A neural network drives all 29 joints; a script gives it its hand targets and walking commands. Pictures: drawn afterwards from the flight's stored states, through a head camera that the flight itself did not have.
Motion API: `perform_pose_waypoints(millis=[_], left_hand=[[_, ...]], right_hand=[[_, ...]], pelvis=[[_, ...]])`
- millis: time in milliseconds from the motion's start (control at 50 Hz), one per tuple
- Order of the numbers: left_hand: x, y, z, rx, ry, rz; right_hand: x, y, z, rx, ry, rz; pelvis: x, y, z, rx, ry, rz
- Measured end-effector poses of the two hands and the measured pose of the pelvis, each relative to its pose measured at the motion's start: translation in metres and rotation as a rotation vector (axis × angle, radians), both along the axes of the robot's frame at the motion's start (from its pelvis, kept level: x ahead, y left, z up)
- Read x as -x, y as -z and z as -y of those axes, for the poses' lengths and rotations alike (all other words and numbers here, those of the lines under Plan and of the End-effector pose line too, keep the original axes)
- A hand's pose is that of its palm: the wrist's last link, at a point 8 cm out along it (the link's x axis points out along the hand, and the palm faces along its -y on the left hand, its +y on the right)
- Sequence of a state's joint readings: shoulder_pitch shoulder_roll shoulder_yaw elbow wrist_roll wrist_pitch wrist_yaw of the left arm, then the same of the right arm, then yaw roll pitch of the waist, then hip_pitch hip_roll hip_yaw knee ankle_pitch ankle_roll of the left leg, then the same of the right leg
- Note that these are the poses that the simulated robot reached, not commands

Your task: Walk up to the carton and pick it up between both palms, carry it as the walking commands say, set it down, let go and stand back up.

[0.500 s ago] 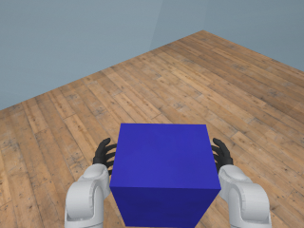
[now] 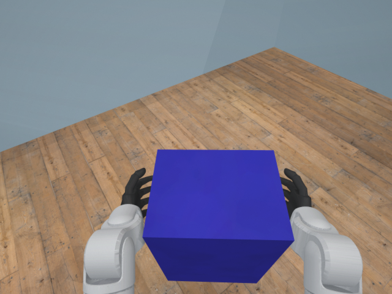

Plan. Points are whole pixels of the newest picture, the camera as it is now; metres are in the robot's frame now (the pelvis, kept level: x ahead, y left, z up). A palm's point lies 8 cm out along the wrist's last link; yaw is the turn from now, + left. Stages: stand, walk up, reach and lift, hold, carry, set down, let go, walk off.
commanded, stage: carry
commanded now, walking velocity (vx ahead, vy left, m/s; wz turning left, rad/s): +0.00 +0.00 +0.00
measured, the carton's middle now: (213, 224) +0.25 -0.01 +0.03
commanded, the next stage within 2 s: none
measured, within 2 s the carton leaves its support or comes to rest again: neither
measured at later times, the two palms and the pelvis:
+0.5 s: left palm (124, 238) +0.21 +0.15 +0.07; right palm (292, 239) +0.20 -0.14 +0.07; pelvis -0.05 +0.01 -0.01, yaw -1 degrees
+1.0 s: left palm (129, 252) +0.19 +0.15 +0.04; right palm (293, 256) +0.18 -0.14 +0.04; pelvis -0.09 +0.01 -0.01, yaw -1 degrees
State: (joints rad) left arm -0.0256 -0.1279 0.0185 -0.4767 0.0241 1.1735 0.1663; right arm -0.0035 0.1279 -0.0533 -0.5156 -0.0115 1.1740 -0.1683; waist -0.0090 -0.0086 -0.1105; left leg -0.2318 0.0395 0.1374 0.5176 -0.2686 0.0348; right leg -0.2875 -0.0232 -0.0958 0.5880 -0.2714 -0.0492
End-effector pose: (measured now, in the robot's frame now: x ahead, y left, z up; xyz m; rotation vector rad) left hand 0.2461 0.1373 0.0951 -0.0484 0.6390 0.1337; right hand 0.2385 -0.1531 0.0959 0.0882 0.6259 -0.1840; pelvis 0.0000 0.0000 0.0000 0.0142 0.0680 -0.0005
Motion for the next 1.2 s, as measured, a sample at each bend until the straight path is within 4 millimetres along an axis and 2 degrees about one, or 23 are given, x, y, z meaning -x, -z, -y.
perform_pose_waypoints(millis=[60, 100, 160, 260, 360, 560, 640, 700, 760, 900, 960, 1100, 1200], left_hand=[[-0.006, 0.007, -0.007, 0.025, -0.007, 0.027], [-0.007, 0.021, -0.01, 0.018, -0.008, -0.012], [0.003, 0.032, -0.014, 0.009, -0.006, -0.065], [0.014, 0.031, -0.016, -0.016, -0.007, -0.055], [0.023, 0.02, -0.016, -0.008, -0.001, -0.006], [0.046, 0.03, -0.014, -0.003, 0.013, -0.034], [0.048, 0.041, -0.014, -0.005, 0.014, -0.064], [0.053, 0.038, -0.014, -0.016, 0.009, -0.043], [0.05, 0.05, -0.014, -0.011, 0.004, -0.068], [0.055, 0.058, -0.01, -0.017, 0.008, -0.049], [0.057, 0.052, -0.009, -0.014, 0.006, -0.025], [0.053, 0.062, -0.007, -0.021, 0.023, -0.047], [0.051, 0.061, -0.009, -0.006, 0.021, -0.028]], right_hand=[[-0.007, 0.0, -0.007, 0.027, -0.007, 0.026], [-0.012, 0.012, -0.01, 0.04, -0.018, -0.013], [-0.002, 0.028, -0.014, 0.018, -0.021, -0.067], [0.009, 0.036, -0.016, -0.01, -0.02, -0.057], [0.021, 0.023, -0.016, 0.002, -0.014, -0.008], [0.044, 0.025, -0.014, 0.045, -0.017, -0.037], [0.046, 0.036, -0.013, 0.039, -0.015, -0.067], [0.05, 0.037, -0.015, 0.019, -0.021, -0.044], [0.048, 0.05, -0.015, 0.02, -0.025, -0.069], [0.053, 0.059, -0.011, 0.007, -0.013, -0.05], [0.057, 0.055, -0.009, -0.001, -0.004, -0.026], [0.054, 0.062, -0.008, 0.024, -0.009, -0.049], [0.05, 0.058, -0.01, 0.027, -0.012, -0.029]], pelvis=[[0.002, 0.009, -0.004, -0.003, 0.008, -0.016], [0.004, 0.011, -0.006, -0.002, 0.014, -0.02], [0.006, 0.012, -0.01, 0.01, 0.015, -0.003], [0.019, 0.013, -0.014, 0.001, 0.017, 0.01], [0.034, 0.011, -0.014, 0.008, 0.014, 0.018], [0.059, 0.008, -0.012, 0.006, 0.012, 0.053], [0.07, 0.007, -0.013, 0.007, 0.018, 0.059], [0.078, 0.006, -0.013, 0.005, 0.014, 0.054], [0.083, 0.006, -0.013, 0.006, 0.018, 0.045], [0.087, 0.007, -0.01, 0.003, 0.016, 0.045], [0.088, 0.007, -0.01, 0.006, 0.015, 0.039], [0.083, 0.007, -0.009, 0.007, 0.016, 0.035], [0.08, 0.007, -0.01, 0.009, 0.015, 0.031]])
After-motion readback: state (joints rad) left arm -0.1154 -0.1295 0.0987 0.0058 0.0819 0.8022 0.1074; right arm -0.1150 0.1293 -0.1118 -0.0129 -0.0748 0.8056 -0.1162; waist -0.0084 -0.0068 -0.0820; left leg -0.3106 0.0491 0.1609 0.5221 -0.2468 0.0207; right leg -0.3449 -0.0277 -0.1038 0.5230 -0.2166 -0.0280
